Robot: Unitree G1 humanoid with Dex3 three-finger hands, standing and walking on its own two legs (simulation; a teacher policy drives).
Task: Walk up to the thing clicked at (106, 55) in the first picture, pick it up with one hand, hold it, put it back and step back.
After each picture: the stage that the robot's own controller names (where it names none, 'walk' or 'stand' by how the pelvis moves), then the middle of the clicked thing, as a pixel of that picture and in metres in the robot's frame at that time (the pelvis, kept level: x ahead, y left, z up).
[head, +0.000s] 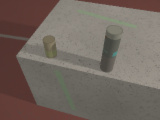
stand; (110, 51) +0.59 -0.11 -0.04
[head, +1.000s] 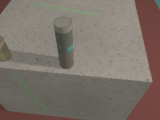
walk; (65, 45) +0.55 +0.11 +0.00
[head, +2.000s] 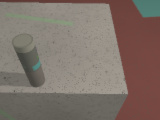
stand; (31, 63) +0.45 +0.23 +0.00
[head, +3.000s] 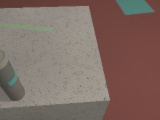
stand; (7, 78) +0.39 +0.31 -0.03
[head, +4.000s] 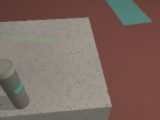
stand; (13, 87) +0.39 +0.30 -0.04
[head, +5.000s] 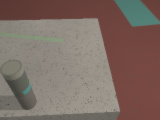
stand; (21, 87) +0.38 +0.26 -0.04
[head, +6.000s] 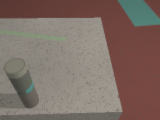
stand; (24, 86) +0.38 +0.25 -0.04
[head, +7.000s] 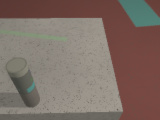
rise first; (25, 85) +0.39 +0.25 -0.04
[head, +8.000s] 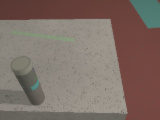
rise first; (30, 83) +0.39 +0.26 -0.04
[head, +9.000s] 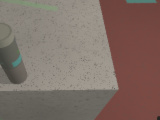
go down; (10, 58) +0.43 +0.24 +0.02
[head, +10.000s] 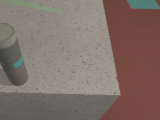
go down; (11, 59) +0.42 +0.24 +0.02
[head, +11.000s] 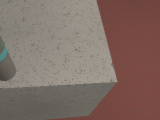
close in; out of the picture +0.42 +0.25 +0.06
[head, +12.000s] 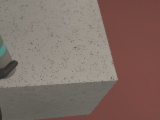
close; out of the picture +0.43 +0.25 +0.07
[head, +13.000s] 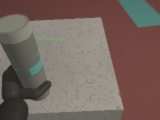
lift; (28, 65) +0.31 +0.16 +0.19
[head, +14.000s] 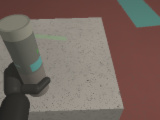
hold; (28, 62) +0.34 +0.17 +0.17
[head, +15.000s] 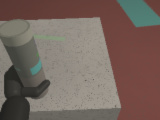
hold; (28, 65) +0.33 +0.17 +0.16
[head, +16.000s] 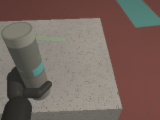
hold; (30, 67) +0.34 +0.17 +0.15
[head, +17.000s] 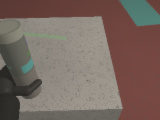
crouch; (20, 64) +0.35 +0.20 +0.15
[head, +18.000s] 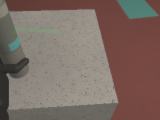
lower; (7, 43) +0.42 +0.23 +0.16
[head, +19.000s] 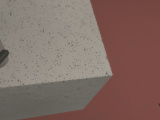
lower; out of the picture +0.47 +0.25 +0.07
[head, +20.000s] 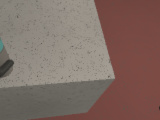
lower; out of the picture +0.44 +0.25 +0.07
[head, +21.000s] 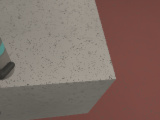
lower; out of the picture +0.43 +0.25 +0.06
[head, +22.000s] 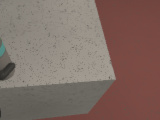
lower; out of the picture +0.43 +0.24 +0.06
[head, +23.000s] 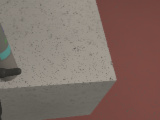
open; out of the picture +0.43 +0.24 +0.06
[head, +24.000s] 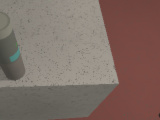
sink last; (7, 52) +0.43 +0.23 +0.04
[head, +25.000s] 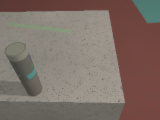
sink last; (26, 72) +0.42 +0.26 +0.02
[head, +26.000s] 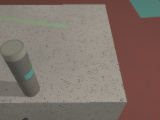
stand; (23, 72) +0.40 +0.24 +0.03
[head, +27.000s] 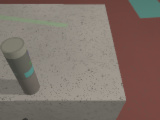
stand; (23, 69) +0.41 +0.24 +0.03
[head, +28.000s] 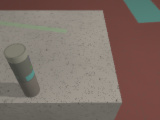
stand; (24, 73) +0.41 +0.25 +0.00
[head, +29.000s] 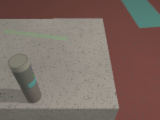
stand; (27, 81) +0.41 +0.26 -0.04
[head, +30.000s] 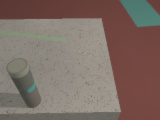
stand; (26, 85) +0.39 +0.25 -0.04
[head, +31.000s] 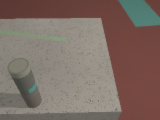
stand; (27, 85) +0.39 +0.24 -0.04
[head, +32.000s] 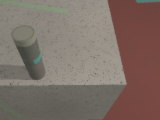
walk; (31, 56) +0.45 +0.21 -0.01
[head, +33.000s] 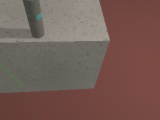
walk; (34, 15) +0.70 +0.27 -0.02
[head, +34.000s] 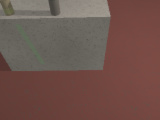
stand; out of the picture +1.04 +0.26 -0.02
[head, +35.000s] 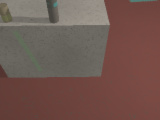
stand; (52, 4) +1.00 +0.24 -0.03
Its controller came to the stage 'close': yes
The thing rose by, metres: 0.20
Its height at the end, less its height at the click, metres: +0.00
